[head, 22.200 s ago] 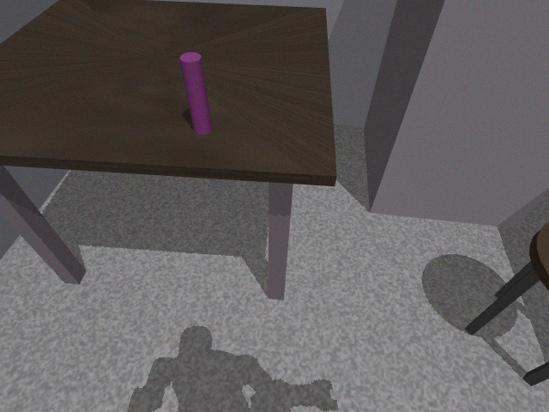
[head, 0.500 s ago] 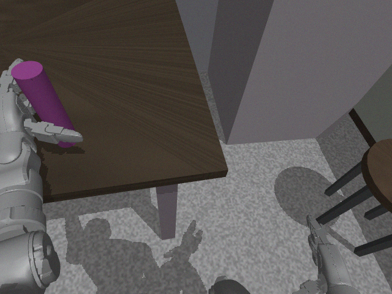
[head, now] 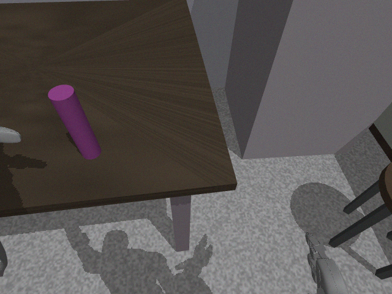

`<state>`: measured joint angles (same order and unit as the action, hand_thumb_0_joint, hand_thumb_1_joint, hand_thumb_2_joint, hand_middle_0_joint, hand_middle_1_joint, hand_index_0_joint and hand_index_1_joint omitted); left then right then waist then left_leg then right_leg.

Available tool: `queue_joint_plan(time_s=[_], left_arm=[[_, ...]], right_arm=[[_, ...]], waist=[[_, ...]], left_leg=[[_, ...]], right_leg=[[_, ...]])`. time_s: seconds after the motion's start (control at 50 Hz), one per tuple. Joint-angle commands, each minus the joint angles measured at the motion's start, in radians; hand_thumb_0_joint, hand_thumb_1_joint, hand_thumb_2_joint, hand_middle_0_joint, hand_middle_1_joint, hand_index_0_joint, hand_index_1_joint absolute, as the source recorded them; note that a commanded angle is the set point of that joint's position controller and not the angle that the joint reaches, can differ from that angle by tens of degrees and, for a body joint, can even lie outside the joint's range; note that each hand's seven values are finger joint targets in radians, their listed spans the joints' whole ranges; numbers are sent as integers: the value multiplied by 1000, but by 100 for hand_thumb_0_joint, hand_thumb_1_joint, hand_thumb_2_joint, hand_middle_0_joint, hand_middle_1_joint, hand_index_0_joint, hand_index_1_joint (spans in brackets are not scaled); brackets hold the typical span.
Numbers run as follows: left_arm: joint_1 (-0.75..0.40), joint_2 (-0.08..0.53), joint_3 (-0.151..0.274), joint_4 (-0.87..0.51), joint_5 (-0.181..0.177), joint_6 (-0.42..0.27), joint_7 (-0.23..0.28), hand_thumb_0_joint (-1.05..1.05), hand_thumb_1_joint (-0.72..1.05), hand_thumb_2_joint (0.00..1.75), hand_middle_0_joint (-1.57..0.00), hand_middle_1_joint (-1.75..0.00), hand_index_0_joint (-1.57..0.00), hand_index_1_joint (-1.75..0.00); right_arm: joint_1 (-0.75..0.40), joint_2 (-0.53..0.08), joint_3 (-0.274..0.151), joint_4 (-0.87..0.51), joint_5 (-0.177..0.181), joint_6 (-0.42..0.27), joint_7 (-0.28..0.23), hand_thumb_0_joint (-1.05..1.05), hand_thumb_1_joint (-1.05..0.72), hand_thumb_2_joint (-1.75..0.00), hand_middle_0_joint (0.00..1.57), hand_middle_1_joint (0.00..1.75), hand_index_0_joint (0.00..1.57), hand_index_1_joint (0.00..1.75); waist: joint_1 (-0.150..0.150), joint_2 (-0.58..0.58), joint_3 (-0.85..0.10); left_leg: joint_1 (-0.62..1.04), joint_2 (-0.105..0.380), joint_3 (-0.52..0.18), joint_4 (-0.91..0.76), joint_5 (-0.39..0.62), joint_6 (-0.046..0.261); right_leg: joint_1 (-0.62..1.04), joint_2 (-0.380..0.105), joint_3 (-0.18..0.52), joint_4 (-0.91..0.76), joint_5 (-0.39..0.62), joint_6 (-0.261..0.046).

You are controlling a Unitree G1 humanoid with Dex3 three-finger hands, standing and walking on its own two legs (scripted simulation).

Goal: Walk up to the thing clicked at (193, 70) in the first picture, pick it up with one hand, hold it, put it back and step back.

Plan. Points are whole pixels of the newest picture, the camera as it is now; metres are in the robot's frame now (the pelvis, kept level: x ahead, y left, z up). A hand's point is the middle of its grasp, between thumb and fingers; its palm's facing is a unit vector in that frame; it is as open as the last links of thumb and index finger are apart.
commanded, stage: sink last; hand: left
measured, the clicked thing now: (78, 126) +0.46 +0.21 +0.09
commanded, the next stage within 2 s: home in 0.92 s
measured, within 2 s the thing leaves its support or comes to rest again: neither
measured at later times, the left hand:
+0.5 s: hand out of the picture +0.25 +0.29 +0.15, palm faces +0.43 -0.82 -0.38, open 17.4 cm
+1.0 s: hand out of the picture +0.17 +0.25 +0.17, palm faces +0.42 -0.79 -0.45, open 17.5 cm
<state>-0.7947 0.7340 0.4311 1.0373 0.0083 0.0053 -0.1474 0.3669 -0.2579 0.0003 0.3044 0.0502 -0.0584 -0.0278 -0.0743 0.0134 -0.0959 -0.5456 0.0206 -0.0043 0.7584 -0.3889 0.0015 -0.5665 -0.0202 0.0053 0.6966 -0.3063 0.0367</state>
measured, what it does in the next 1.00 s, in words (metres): stands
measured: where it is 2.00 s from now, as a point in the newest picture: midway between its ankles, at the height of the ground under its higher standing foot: outside the picture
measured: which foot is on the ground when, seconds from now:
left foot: down 0.00-1.00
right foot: down 0.00-1.00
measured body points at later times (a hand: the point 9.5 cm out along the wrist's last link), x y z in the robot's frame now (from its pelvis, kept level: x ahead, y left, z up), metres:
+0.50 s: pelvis +0.01 +0.00 +0.01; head +0.01 -0.01 +0.46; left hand +0.22 +0.33 +0.18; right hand +0.17 -0.26 -0.06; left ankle -0.01 +0.11 -0.71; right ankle +0.02 -0.15 -0.71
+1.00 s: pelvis -0.01 -0.02 +0.02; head -0.02 -0.04 +0.47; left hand +0.14 +0.29 +0.19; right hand +0.15 -0.27 -0.05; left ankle -0.01 +0.11 -0.71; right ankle +0.02 -0.15 -0.71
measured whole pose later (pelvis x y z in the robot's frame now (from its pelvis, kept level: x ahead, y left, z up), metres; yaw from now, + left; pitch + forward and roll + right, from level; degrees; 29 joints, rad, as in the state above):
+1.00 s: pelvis -0.01 -0.02 +0.02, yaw +2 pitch -3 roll +0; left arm 0.47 0.36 0.38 -0.30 -0.06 -0.27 0.02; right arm 0.35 -0.21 -0.13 0.47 0.03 -0.14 -0.05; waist 0.06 0.04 0.02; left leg -0.22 0.01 -0.03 0.57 -0.30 -0.02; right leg -0.26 -0.03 -0.02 0.58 -0.27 0.01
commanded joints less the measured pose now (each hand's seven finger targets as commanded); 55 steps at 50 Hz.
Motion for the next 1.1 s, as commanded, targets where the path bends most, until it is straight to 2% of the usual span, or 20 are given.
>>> queue_joint_plan(time_s=[0.0, 0.12, 0.16, 0.22, 0.26, 0.3, 0.36, 0.42, 0.5, 0.58, 0.62, 0.64, 0.68, 0.7, 0.78, 0.8, 0.82, 0.92, 1.02, 1.08], left_arm=[[-348, 349, 51, -287, 3, -79, 52, 0, -57, 2, -6, -3, -5, -4], [-111, 209, 15, -465, -15, -85, 94, 0, -57, 2, -6, -3, -6, -4], [2, 174, 14, -593, -26, -86, 107, 0, -58, 2, -6, -3, -6, -4], [206, 105, 16, -797, -47, -84, 126, 0, -55, 1, -6, -4, -6, -4], [333, 86, 39, -1000, -60, -95, 142, 0, -55, 1, -6, -4, -6, -3], [474, 94, 87, -1141, -73, -101, 161, 0, -53, 0, -6, -4, -7, -3], [658, 2, 86, -1305, -88, -110, 179, 0, -53, 0, -6, -5, -6, -4], [791, -40, 97, -1420, -91, -134, 197, 0, -52, 1, -5, -5, -6, -4], [987, -154, 27, -1552, -91, -171, 197, 0, -54, 1, -6, -5, -7, -5], [1145, -174, 14, -1689, -86, -212, 193, 0, -52, 1, -5, -5, -6, -4], [1224, -162, 44, -1702, -85, -229, 197, 0, -53, 2, -5, -5, -6, -5], [1250, -177, 33, -1690, -85, -235, 196, 0, -53, 1, -6, -5, -6, -5], [1200, -187, 34, -1682, -82, -253, 194, 0, -53, 2, -5, -5, -6, -5], [1203, -195, 31, -1651, -80, -255, 194, 0, -53, 2, -6, -6, -6, -5], [1209, -205, 34, -1583, -81, -284, 185, 0, -54, 2, -6, -6, -6, -6], [1204, -191, 49, -1585, -78, -295, 184, 0, -54, 3, -5, -6, -6, -5], [1201, -189, 50, -1592, -77, -307, 182, 0, -54, 3, -6, -6, -6, -6], [1200, -174, 85, -1513, -78, -338, 185, 0, -57, 4, -6, -6, -6, -6], [1147, -196, 46, -1473, -74, -357, 191, 0, -57, 5, -5, -5, -5, -5], [1181, -240, -1, -1403, -67, -359, 191, 0, -60, 3, -4, -5, -4, -5]], right_arm=[[-63, -129, -74, -142, 4, -64, 1, 0, 54, -6, 5, 5, 5, 5], [-46, -117, -75, -91, 4, -89, 18, 0, 53, -6, 5, 5, 5, 5], [4, -98, -77, 0, 4, -83, 25, 0, 52, -6, 5, 5, 5, 5], [-36, -150, -135, -30, 9, -89, 20, 0, 53, -6, 5, 5, 5, 5], [-27, -125, -117, -37, 11, -82, 21, 0, 53, -6, 6, 5, 5, 5], [-27, -156, -166, -33, 13, -74, 9, 0, 53, -5, 5, 5, 5, 5], [-42, -124, -161, -29, 11, -64, 0, 0, 54, -5, 5, 5, 5, 5], [-78, -107, -167, -36, 5, -62, -13, 0, 54, -5, 6, 5, 5, 5], [-66, -44, -130, 1, -5, -66, -19, 0, 52, -6, 6, 5, 5, 5], [-96, -78, -171, -3, -11, -83, -25, 0, 54, -5, 6, 5, 5, 5], [-100, -94, -191, -18, -14, -95, -30, 0, 53, -5, 6, 5, 5, 5], [-96, -120, -224, -24, -15, -100, -35, 0, 52, -5, 6, 5, 5, 5], [-80, -82, -194, -13, -19, -101, -35, 0, 53, -5, 6, 5, 5, 5], [-74, -94, -214, -9, -21, -103, -40, 0, 52, -5, 6, 5, 5, 5], [-73, -73, -199, 7, -16, -118, -38, 0, 53, -5, 6, 5, 5, 5], [-56, -50, -177, 7, -16, -123, -35, 0, 53, -5, 6, 5, 5, 5], [-62, -71, -198, -2, -18, -130, -36, 0, 53, -5, 6, 5, 5, 5], [-85, -60, -180, -3, -21, -145, -29, 0, 50, -6, 6, 5, 5, 5], [-151, -100, -197, -14, -23, -160, -35, 0, 40, -15, 12, 13, 12, 13], [-153, -48, -140, -5, -22, -167, -32, 0, 16, -39, 12, 17, 12, 17]], waist=[[53, 152, -383], [69, 202, -365], [87, 203, -309], [83, 172, -261], [101, 147, -250], [108, 124, -208], [113, 101, -106], [117, 69, -61], [121, 69, -33], [121, 67, -24], [129, 40, -11], [111, 31, 11], [105, -9, 43], [97, -13, 56], [119, -34, 138], [125, -16, 118], [123, -17, 94], [142, -4, 73], [129, 10, 65], [139, -17, 93]], left_leg=[[225, -13, 9, -109, 419, -23], [340, 16, -9, -124, 594, -45], [320, 16, -12, -140, 574, -45], [321, 15, -11, -172, 508, -45], [310, 10, -9, -185, 476, -39], [285, -1, 4, -194, 456, -32], [260, -4, 6, -221, 380, -29], [241, -18, 20, -236, 272, -13], [247, -28, 35, -230, 266, 0], [257, -33, 35, -232, 244, 6], [251, -33, 28, -242, 221, 8], [249, -34, 31, -243, 205, 10], [255, -36, 31, -248, 178, 15], [255, -36, 27, -257, 166, 15], [228, -42, 31, -296, 50, 19], [239, -46, 36, -296, 53, 19], [250, -48, 39, -295, 72, 19], [259, -49, 33, -308, 117, 18], [292, -44, 29, -333, 129, 16], [276, -46, 29, -348, 100, 21]], right_leg=[[203, 19, -48, -69, 278, -55], [183, 33, -76, -86, 301, -65], [194, 34, -81, -96, 284, -68], [213, 36, -87, -112, 254, -64], [258, 34, -86, -123, 256, -63], [298, 30, -82, -126, 275, -60], [288, 30, -78, -141, 226, -56], [298, 21, -65, -163, 168, -49], [307, 12, -60, -167, 185, -44], [302, 11, -65, -168, 170, -41], [314, 13, -70, -177, 144, -37], [303, 12, -67, -183, 133, -36], [291, 8, -64, -197, 110, -30], [287, 7, -64, -201, 98, -29], [271, 3, -63, -237, -18, -28], [280, -1, -57, -243, -19, -27], [294, -3, -55, -243, -1, -27], [350, -7, -55, -245, 47, -27], [360, 0, -57, -254, 65, -29], [370, -3, -55, -278, 28, -27]])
